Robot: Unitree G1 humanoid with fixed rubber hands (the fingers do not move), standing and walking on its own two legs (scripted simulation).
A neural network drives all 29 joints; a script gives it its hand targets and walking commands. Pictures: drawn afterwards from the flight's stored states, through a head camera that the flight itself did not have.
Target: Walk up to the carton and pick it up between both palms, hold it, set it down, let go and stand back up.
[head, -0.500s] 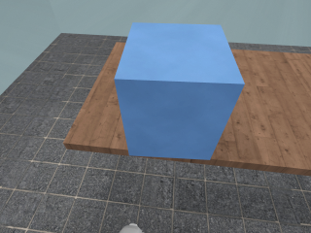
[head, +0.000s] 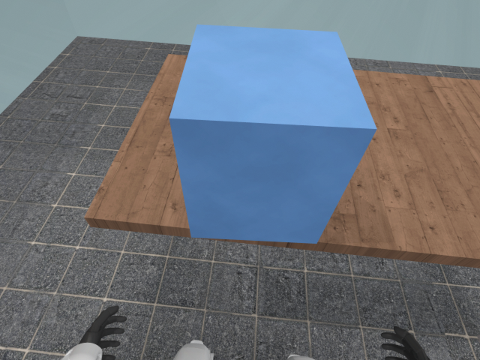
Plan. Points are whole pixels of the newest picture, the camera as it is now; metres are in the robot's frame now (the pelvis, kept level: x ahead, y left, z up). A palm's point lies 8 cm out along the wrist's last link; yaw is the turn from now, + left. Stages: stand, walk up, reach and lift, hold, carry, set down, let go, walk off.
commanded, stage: reach and lift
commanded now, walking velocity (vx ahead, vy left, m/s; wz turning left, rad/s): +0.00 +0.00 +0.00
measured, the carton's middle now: (260, 140) +0.46 +0.00 +0.13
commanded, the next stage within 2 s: none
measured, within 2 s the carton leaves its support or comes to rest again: neither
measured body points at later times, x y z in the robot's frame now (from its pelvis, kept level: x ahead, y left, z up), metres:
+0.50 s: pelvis +0.01 -0.02 +0.04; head -0.01 -0.01 +0.49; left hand +0.17 +0.24 -0.03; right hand +0.16 -0.28 -0.03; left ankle +0.06 +0.14 -0.69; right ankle +0.02 -0.14 -0.69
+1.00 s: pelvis +0.02 -0.02 +0.05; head +0.01 +0.00 +0.50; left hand +0.20 +0.23 +0.05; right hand +0.19 -0.25 +0.04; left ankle +0.06 +0.14 -0.69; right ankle +0.02 -0.14 -0.69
